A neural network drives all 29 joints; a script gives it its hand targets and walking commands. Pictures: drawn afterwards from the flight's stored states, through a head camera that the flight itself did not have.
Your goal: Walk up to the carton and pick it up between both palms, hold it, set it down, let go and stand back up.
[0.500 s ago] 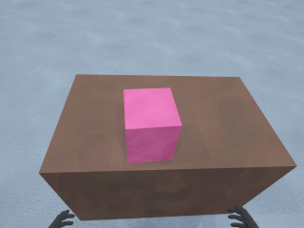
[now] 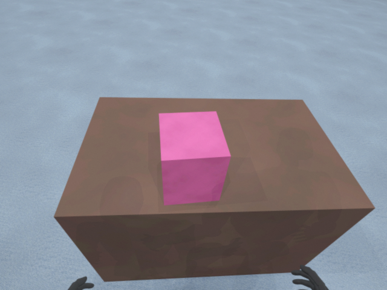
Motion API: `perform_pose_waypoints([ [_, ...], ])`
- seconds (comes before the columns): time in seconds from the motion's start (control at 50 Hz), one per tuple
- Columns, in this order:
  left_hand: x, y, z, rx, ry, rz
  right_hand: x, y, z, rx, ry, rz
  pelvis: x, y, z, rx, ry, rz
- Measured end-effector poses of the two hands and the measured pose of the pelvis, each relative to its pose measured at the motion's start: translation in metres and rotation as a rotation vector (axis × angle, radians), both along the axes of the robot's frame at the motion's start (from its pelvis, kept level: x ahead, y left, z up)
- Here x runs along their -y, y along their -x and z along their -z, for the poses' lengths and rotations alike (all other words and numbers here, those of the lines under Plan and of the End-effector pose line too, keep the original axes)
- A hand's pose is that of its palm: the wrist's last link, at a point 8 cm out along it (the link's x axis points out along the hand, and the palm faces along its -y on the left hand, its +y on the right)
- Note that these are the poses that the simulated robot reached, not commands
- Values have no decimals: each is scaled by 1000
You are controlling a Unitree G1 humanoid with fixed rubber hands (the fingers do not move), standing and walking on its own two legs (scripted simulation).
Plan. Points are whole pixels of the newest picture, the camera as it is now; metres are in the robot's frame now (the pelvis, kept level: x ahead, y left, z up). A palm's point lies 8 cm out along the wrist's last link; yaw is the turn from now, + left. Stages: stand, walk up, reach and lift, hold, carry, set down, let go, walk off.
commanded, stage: stand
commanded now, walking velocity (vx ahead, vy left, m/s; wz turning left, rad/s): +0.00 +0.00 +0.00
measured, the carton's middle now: (190, 158) +0.48 +0.02 -0.04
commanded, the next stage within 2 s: none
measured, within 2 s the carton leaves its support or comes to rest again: neither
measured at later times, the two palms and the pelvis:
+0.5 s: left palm out of the picture +0.10 +0.28 -0.11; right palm out of the picture +0.12 -0.26 -0.09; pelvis +0.00 +0.00 +0.00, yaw +0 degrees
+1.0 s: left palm out of the picture +0.10 +0.28 -0.11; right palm out of the picture +0.12 -0.26 -0.09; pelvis +0.00 +0.00 +0.00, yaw +0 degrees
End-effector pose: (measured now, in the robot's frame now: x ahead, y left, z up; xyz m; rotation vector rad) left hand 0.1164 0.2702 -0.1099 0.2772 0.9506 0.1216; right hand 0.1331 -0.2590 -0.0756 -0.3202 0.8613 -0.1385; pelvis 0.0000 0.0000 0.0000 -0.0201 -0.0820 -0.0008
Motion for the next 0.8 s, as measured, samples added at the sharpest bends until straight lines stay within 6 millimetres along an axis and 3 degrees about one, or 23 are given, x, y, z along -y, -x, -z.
perform_pose_waypoints([
  [0.8,-6,18,2,-67,-23,-21,5,16,15,-66,-13,18,0,1,0,2,0,0],
])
